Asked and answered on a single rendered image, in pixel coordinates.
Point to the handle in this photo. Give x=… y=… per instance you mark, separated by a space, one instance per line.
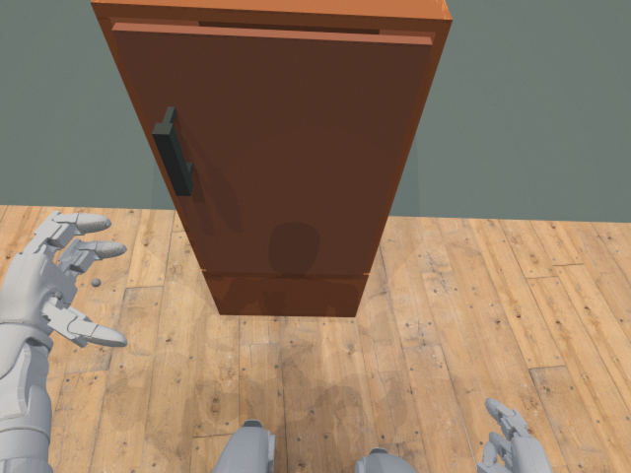
x=169 y=148

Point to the cupboard door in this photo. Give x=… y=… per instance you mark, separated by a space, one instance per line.
x=293 y=136

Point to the left robot thigh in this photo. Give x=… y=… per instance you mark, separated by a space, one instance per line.
x=249 y=450

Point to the robot thigh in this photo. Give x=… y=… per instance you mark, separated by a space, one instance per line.
x=382 y=463
x=249 y=450

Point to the left robot hand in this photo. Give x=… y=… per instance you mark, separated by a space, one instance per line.
x=32 y=278

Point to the robot left forearm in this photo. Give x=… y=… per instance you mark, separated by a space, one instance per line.
x=25 y=406

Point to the right robot hand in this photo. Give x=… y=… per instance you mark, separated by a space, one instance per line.
x=521 y=452

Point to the right robot thigh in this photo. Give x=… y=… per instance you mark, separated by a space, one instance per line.
x=382 y=463

